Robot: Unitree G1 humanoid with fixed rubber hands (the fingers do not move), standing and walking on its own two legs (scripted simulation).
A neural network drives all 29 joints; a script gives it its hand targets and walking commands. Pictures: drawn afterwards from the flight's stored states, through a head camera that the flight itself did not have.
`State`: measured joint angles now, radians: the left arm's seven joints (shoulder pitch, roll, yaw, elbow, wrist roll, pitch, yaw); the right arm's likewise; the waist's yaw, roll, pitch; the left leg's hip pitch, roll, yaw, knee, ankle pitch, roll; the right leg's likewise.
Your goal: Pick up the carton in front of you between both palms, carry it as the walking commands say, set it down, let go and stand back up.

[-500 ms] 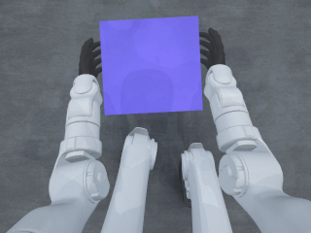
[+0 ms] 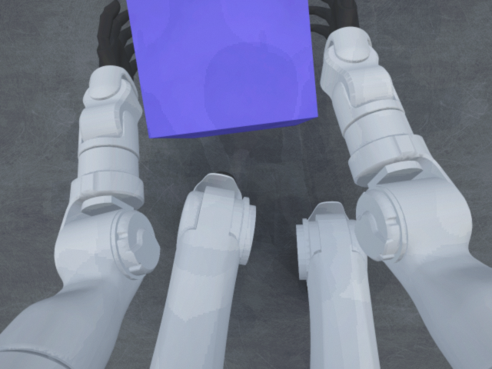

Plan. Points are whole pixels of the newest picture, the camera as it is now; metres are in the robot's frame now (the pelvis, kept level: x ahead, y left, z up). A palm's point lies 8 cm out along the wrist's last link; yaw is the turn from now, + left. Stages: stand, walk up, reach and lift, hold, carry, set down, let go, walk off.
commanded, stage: set down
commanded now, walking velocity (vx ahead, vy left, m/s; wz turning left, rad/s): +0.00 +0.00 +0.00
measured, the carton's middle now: (231, 67) +0.48 +0.15 -0.23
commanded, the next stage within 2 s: none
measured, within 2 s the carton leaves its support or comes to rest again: rests again in 0.66 s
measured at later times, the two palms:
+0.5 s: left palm (132, 75) +0.43 +0.29 -0.18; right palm (340, 38) +0.53 +0.01 -0.17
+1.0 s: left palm (138, 74) +0.43 +0.29 -0.20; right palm (345, 44) +0.53 +0.00 -0.19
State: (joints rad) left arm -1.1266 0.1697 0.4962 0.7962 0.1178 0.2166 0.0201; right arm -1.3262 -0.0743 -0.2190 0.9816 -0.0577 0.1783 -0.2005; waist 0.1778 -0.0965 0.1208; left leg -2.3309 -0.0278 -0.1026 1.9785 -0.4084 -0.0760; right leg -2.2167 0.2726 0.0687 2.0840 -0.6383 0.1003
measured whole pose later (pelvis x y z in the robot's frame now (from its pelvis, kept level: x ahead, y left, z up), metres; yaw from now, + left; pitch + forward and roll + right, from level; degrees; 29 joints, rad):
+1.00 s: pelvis +0.00 -0.01 -0.02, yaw +1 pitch +40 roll +1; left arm -1.26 0.26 0.48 1.13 0.10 0.05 -0.04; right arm -1.43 -0.18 -0.10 1.21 -0.03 0.07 -0.10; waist 0.18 -0.10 0.23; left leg -2.34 0.04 -0.06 2.06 -0.42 -0.06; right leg -2.26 0.21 0.03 2.19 -0.63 0.05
